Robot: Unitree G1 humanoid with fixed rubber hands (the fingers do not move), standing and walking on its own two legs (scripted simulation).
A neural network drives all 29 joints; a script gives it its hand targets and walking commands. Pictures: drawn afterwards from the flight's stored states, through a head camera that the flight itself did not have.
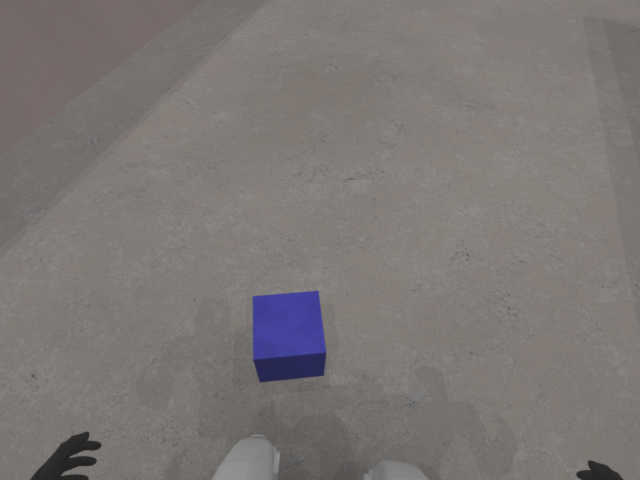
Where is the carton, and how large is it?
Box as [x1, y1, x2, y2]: [253, 291, 325, 381]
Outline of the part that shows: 318,291 253,296 253,360 260,381 323,375 325,346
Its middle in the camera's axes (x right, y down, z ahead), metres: -0.09 +0.31 +1.17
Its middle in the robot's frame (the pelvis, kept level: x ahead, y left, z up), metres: +0.55 +0.11 -0.64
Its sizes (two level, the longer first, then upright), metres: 0.196 0.192 0.189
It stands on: the floor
